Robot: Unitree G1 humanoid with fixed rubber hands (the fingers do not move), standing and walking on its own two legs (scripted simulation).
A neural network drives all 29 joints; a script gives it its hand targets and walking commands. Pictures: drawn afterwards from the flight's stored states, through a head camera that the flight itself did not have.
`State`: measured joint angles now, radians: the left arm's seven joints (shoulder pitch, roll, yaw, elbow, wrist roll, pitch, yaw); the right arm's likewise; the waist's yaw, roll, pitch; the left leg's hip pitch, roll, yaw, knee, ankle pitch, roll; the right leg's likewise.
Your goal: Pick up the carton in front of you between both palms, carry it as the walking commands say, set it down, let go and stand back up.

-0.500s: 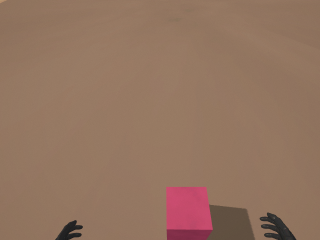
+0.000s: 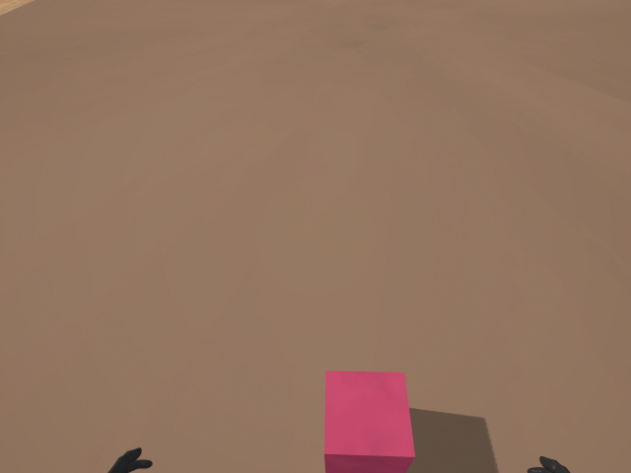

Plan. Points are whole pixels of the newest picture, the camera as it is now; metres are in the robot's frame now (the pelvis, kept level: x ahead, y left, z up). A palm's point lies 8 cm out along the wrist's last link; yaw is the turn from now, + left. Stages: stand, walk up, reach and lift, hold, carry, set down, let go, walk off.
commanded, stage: stand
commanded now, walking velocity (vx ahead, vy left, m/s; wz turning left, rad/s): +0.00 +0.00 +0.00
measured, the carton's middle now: (364, 426) +0.38 -0.09 -0.65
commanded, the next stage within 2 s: none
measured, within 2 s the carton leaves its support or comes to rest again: neither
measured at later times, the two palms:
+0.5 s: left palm out of the picture +0.09 +0.30 -0.10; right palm out of the picture +0.08 -0.30 -0.10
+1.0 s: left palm out of the picture +0.08 +0.31 -0.09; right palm out of the picture +0.06 -0.31 -0.10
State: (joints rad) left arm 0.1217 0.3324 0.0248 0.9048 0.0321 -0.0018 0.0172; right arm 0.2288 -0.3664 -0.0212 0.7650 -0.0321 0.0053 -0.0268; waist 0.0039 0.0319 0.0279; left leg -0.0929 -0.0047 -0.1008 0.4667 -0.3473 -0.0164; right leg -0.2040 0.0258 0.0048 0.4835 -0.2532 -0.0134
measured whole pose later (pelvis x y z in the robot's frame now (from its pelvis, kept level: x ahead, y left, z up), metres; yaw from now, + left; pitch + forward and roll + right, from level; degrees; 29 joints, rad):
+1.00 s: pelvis -0.02 +0.00 +0.01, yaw -1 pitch -3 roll +0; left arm 0.09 0.38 0.01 1.06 0.01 -0.01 0.00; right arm 0.18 -0.39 0.00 0.95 -0.02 -0.01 -0.02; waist 0.01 0.02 0.04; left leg -0.05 0.00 -0.07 0.37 -0.27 -0.01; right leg -0.18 0.02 0.03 0.40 -0.18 -0.01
